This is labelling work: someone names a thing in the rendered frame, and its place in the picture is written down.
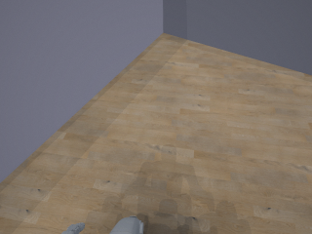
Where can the robot left thigh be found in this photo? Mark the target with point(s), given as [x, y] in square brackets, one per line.
[128, 225]

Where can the robot left hand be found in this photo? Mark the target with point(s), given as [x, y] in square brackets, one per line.
[74, 228]

